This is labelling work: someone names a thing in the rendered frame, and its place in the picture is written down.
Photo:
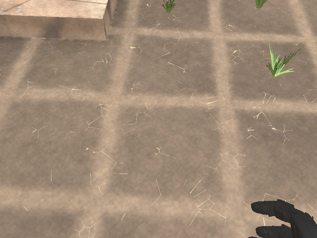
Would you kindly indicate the robot right hand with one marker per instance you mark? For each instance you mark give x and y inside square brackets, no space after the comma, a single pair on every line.
[302,224]

